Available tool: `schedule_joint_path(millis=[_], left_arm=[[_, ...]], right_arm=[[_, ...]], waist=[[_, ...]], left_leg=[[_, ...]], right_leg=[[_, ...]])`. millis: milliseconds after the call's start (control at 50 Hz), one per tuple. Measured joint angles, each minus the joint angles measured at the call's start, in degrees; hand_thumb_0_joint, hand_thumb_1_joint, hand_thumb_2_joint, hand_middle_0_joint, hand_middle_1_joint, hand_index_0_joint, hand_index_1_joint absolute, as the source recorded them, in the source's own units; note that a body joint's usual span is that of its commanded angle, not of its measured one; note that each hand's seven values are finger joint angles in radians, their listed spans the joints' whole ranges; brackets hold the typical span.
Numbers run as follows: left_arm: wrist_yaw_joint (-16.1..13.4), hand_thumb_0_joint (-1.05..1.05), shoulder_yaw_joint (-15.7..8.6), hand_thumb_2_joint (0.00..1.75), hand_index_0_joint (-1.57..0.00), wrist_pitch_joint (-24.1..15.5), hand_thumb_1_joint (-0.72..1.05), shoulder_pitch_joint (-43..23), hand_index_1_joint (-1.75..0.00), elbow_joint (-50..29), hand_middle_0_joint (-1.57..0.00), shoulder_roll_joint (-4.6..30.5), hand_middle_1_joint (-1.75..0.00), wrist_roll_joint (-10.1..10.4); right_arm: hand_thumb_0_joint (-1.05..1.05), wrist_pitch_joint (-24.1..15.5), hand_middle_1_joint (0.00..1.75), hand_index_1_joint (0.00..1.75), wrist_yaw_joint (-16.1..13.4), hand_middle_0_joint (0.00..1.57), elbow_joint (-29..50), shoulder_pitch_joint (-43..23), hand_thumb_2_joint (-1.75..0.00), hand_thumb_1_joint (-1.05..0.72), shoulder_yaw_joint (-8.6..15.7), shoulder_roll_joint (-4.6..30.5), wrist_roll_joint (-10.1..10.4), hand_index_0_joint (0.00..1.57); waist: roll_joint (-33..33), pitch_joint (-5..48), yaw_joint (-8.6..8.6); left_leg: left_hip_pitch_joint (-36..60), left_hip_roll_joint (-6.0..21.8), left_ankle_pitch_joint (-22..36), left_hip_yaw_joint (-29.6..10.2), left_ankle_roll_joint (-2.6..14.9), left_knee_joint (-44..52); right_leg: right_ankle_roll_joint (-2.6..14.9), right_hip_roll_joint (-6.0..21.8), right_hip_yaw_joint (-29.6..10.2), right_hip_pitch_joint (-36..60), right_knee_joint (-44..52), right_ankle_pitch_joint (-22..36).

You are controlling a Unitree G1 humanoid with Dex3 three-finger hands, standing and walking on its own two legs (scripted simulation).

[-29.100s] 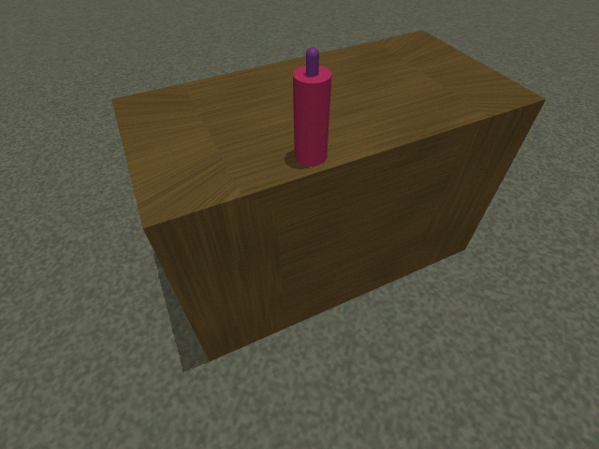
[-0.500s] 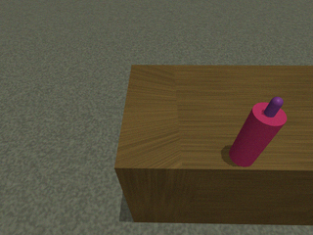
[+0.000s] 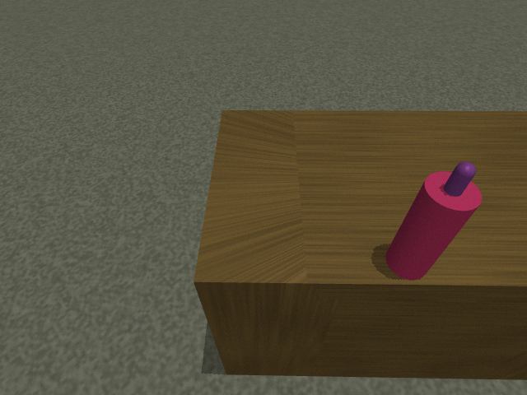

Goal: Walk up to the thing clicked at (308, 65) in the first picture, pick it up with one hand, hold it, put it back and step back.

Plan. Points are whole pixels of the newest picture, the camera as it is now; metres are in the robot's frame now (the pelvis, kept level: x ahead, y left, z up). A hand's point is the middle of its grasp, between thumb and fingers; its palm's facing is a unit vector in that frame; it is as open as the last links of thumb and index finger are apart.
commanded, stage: step back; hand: right
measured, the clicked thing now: (432, 221) +0.38 -0.25 +0.05
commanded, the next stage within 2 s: none
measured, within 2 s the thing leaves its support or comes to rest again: neither
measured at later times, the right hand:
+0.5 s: hand out of the picture +0.02 -0.30 -0.19, palm faces -0.11 +0.93 -0.34, open 7.4 cm
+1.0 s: hand out of the picture -0.07 -0.26 -0.15, palm faces -0.09 +0.91 -0.41, open 7.4 cm
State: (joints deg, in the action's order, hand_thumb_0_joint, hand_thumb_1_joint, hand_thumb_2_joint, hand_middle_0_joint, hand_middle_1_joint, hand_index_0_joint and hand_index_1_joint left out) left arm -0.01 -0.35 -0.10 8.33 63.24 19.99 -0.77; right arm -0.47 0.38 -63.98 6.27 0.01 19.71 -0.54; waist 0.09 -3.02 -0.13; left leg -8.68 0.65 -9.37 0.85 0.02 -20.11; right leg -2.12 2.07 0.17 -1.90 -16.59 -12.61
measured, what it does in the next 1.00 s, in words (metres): walks backwards: left foot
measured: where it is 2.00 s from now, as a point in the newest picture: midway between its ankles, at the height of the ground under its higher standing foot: outside the picture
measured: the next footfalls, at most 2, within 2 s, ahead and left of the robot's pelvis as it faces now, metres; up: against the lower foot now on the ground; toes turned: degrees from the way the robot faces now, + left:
left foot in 0.66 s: -0.11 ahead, +0.10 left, +0.00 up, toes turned +3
right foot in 1.12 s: -0.25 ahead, -0.15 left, +0.00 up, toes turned +1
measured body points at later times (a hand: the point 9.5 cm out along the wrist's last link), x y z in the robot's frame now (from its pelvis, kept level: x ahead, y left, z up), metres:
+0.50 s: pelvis -0.09 -0.04 -0.02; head +0.00 -0.06 +0.42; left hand -0.01 +0.28 -0.12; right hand +0.03 -0.35 -0.16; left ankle -0.13 +0.10 -0.68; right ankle -0.07 -0.14 -0.75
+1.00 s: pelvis -0.22 -0.01 -0.02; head -0.15 +0.02 +0.43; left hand -0.16 +0.33 -0.14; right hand -0.06 -0.31 -0.12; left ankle -0.15 +0.10 -0.75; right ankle -0.27 -0.16 -0.68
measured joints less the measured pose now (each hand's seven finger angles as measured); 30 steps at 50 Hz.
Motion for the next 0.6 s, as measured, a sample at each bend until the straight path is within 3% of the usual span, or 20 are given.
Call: schedule_joint_path(millis=[80,140,200,240,280,340,420,480,600], left_arm=[[-0.31,0.0,-1.17,0.9,-0.2,0.84,0.91,-1.24,-0.3,-1.9,-0.21,0.87,-0.3,0.89],[-0.69,0.0,-1.92,0.9,-0.2,1.44,0.91,-2.33,-0.3,-3.96,-0.21,2.06,-0.3,1.02],[-0.65,0.0,-2.5,0.9,-0.2,2.14,0.91,-2.26,-0.3,-5.45,-0.21,2.9,-0.3,0.78],[-0.56,0.0,-2.75,0.9,-0.2,2.22,0.91,-1.25,-0.3,-6.24,-0.2,3.11,-0.3,0.59],[-0.66,0.0,-3.07,0.9,-0.2,2.02,0.91,-0.37,-0.3,-6.6,-0.2,2.36,-0.3,0.08],[-0.45,0.0,-2.7,0.9,-0.2,2.16,0.91,0.52,-0.3,-7.33,-0.2,0.7,-0.3,-0.86],[-0.53,0.01,-2.53,0.9,-0.2,2.42,0.91,0.44,-0.3,-8.78,-0.21,-0.33,-0.3,-1.26],[-1.02,0.01,-2.54,0.9,-0.2,2.16,0.9,-0.75,-0.31,-11.19,-0.21,-0.51,-0.3,-1.13],[-1.75,0.0,-2.78,0.9,-0.2,1.54,0.9,-3.3,-0.31,-16.03,-0.21,-0.61,-0.3,-0.31]], right_arm=[[0.0,0.94,0.3,0.3,0.42,0.21,1.39,-1.43,-0.9,-0.9,0.8,0.3,0.57,0.2],[0.0,1.7,0.3,0.3,0.52,0.21,3.17,-2.77,-0.9,-0.9,1.53,0.66,0.79,0.2],[0.0,2.65,0.3,0.3,0.35,0.21,5.08,-3.35,-0.9,-0.9,2.26,1.35,0.39,0.2],[0.0,3.47,0.3,0.3,0.25,0.21,6.22,-3.52,-0.9,-0.9,2.62,2.09,0.24,0.2],[0.0,4.27,0.3,0.3,0.04,0.21,7.07,-4.26,-0.9,-0.9,2.97,3.31,0.67,0.2],[0.0,4.95,0.3,0.3,-0.7,0.2,8.34,-4.5,-0.9,-0.91,3.39,4.2,0.61,0.2],[0.0,4.51,0.3,0.3,-0.62,0.2,9.78,-2.87,-0.9,-0.91,3.01,4.26,1.11,0.2],[0.0,4.33,0.3,0.3,-0.89,0.2,10.0,-1.01,-0.9,-0.91,2.3,4.25,0.8,0.2],[0.0,4.37,0.3,0.3,-1.07,0.2,10.15,0.52,-0.9,-0.91,1.55,3.6,-0.26,0.2]], waist=[[0.41,-2.34,0.0],[0.63,-5.09,-0.24],[0.11,-6.21,-0.36],[-0.35,-5.95,-0.78],[-2.01,-6.34,-0.86],[-3.17,-7.2,-1.27],[-3.24,-7.12,-1.17],[-3.35,-7.17,-1.18],[-2.67,-8.94,-0.91]], left_leg=[[-3.07,-0.07,-0.46,-0.09,0.24,-3.13],[-5.5,0.33,-0.39,-0.22,0.13,-5.37],[-8.33,1.05,-0.75,-0.73,-0.33,-8.27],[-10.61,1.42,-1.64,-0.74,-0.77,-11.2],[-13.39,1.39,-4.88,-2.5,-0.03,-16.43],[-17.44,-3.75,-17.89,-7.13,1.09,-30.75],[-19.55,-7.44,-18.62,-8.65,0.74,-43.57],[-17.65,-6.94,-17.4,-8.55,-0.12,-43.44],[-11.59,-2.88,-18.83,-5.92,-0.51,-29.89]], right_leg=[[0.5,0.06,-0.01,-4.39,-6.07,-1.92],[2.22,-0.37,0.44,-9.01,-13.18,-3.46],[3.64,-1.81,0.43,-12.19,-20.32,-9.32],[4.2,-2.13,0.66,-11.93,-19.52,-7.3],[3.73,-2.92,1.12,-11.89,-19.03,-8.45],[4.29,-2.56,1.14,-12.89,-19.41,-7.35],[4.44,-1.57,1.52,-14.04,-16.49,-4.46],[4.46,-1.23,2.67,-15.56,-16.49,-3.63],[3.99,0.24,5.58,-18.02,-19.83,-3.59]])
